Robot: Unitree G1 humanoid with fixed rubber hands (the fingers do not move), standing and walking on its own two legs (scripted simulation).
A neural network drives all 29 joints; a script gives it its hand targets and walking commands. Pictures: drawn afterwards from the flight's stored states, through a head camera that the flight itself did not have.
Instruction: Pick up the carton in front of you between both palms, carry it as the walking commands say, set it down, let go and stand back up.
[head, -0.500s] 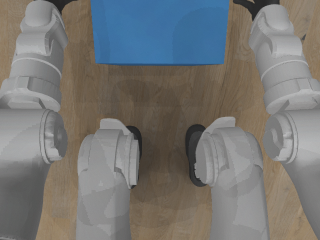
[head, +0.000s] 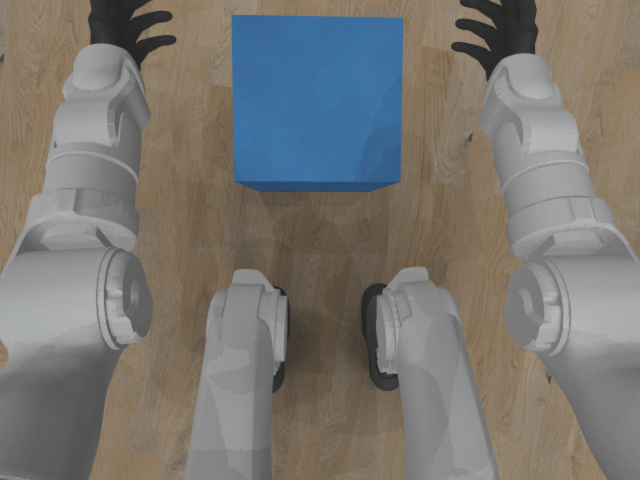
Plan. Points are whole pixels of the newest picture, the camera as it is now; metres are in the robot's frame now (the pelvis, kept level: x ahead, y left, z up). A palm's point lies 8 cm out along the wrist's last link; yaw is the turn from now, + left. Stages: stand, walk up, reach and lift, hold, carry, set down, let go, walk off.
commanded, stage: set down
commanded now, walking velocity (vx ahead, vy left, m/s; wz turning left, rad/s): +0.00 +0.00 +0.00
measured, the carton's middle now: (315, 123) +0.52 +0.02 -0.33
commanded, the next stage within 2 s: let go in 0.56 s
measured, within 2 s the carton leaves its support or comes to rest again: neither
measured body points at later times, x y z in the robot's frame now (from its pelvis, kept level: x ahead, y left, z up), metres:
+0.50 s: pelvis +0.02 +0.00 +0.14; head +0.34 +0.02 +0.46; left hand +0.55 +0.23 +0.03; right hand +0.55 -0.18 +0.03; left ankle +0.10 +0.11 -0.42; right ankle +0.10 -0.11 -0.42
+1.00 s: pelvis +0.08 +0.00 +0.26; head +0.31 +0.01 +0.65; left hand +0.45 +0.24 +0.14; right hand +0.45 -0.20 +0.14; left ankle +0.10 +0.11 -0.42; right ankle +0.10 -0.11 -0.42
